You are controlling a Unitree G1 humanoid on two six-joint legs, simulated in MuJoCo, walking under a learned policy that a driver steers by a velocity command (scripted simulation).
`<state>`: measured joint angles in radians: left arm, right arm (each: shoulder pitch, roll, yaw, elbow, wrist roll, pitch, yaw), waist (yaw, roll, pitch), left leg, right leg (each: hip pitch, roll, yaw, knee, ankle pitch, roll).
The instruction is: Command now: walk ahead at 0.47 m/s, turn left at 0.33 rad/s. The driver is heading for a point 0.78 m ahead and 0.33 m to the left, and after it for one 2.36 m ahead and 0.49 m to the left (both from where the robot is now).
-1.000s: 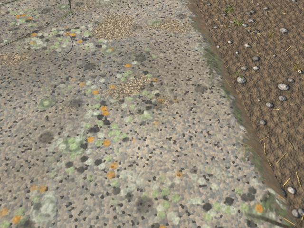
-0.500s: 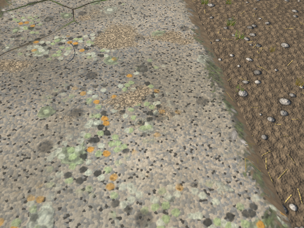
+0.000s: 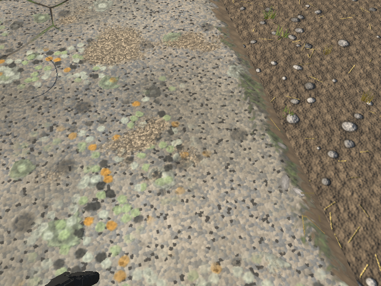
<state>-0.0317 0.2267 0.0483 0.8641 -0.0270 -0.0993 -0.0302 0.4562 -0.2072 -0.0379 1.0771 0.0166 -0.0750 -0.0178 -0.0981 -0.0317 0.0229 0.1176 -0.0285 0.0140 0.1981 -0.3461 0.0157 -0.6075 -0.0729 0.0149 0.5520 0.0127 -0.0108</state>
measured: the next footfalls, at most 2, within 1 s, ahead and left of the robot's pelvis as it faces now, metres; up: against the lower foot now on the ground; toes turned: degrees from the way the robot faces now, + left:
right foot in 0.06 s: +0.23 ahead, -0.14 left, +0.00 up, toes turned +1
left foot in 0.60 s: +0.45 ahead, +0.18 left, +0.00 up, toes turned +25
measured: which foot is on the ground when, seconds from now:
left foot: down 0.00-0.08, up 0.10-0.58, down 0.60-1.00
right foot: up 0.00-0.04, down 0.06-0.62, up 0.64-1.00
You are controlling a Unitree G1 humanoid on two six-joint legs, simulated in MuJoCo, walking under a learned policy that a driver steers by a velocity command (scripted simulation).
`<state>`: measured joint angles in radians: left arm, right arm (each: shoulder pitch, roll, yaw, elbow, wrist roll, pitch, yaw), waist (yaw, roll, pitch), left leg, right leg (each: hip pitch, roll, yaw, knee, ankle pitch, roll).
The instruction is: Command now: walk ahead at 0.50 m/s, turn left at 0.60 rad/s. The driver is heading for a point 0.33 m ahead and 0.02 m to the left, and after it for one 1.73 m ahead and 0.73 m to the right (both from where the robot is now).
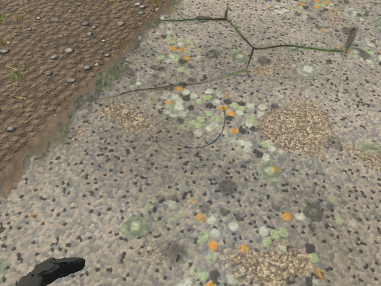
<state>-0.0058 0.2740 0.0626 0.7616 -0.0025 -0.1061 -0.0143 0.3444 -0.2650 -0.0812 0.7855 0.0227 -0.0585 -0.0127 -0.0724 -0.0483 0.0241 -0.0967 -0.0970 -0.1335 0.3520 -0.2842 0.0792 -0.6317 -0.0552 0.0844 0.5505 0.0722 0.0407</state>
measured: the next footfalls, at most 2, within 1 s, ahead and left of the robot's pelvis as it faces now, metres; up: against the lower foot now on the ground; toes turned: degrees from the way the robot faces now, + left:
right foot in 0.10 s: +0.26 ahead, -0.14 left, +0.00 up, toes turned +7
left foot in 0.54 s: +0.32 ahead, +0.10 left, +0.00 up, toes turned -4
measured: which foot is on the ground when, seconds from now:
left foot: down 0.00-0.12, up 0.14-0.52, down 0.54-0.92, up 0.94-1.00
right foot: up 0.00-0.08, down 0.10-0.54, up 0.56-0.90, down 0.92-1.00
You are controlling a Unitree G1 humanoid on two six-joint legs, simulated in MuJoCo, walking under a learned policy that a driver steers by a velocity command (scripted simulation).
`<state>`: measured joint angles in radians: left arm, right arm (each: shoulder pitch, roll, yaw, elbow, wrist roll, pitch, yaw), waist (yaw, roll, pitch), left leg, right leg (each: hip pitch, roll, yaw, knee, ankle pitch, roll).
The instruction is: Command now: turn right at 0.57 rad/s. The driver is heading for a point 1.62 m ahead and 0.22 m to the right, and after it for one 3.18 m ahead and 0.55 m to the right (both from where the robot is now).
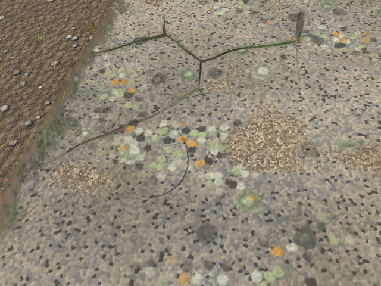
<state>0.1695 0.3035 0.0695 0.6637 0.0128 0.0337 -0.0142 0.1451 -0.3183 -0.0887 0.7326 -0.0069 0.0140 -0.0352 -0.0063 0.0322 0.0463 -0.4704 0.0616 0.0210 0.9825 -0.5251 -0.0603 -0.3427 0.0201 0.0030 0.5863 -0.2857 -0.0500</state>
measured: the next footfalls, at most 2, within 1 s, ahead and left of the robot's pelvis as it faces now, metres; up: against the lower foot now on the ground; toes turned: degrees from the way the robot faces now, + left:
left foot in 0.40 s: +0.09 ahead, +0.12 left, +0.00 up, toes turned -20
right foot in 0.76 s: -0.02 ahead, -0.12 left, +0.00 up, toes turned -18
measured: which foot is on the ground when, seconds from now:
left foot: up 0.00-0.38, down 0.40-1.00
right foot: down 0.00-0.40, up 0.42-0.74, down 0.76-1.00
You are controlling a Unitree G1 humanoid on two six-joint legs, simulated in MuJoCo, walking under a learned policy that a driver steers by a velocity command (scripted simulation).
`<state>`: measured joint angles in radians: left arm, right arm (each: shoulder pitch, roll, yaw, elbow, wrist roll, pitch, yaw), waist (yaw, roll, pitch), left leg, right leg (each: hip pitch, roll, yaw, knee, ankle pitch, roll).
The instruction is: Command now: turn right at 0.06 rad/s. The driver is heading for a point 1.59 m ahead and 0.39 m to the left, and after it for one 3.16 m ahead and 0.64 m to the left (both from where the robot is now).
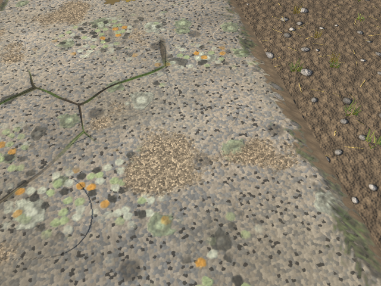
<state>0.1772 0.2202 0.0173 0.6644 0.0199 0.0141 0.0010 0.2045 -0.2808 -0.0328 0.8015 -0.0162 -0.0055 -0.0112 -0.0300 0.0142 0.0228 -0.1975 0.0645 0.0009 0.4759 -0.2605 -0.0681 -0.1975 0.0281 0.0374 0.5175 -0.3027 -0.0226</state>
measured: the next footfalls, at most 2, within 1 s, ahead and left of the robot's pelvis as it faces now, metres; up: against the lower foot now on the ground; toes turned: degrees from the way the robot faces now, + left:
right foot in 0.94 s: +0.45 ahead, -0.07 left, +0.00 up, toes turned -1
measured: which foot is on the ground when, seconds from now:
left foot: down 0.00-0.94, up 0.96-1.00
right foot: down 0.00-0.44, up 0.46-0.92, down 0.94-1.00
